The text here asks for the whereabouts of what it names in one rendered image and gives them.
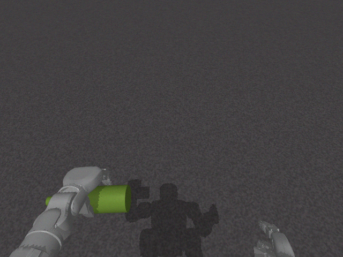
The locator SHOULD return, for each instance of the bottle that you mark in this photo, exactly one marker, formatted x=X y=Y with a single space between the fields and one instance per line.
x=109 y=199

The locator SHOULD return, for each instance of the left robot hand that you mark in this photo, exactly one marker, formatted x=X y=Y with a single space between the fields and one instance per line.
x=87 y=178

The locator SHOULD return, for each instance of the left robot arm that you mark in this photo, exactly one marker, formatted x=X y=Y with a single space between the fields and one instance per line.
x=54 y=225

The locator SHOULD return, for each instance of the right robot hand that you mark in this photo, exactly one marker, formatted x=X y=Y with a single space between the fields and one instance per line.
x=279 y=242

